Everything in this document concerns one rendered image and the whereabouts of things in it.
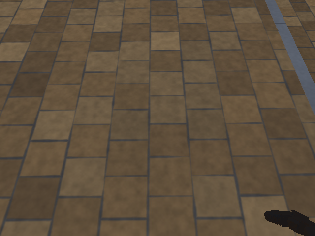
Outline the right robot hand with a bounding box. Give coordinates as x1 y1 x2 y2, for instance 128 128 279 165
264 209 315 236

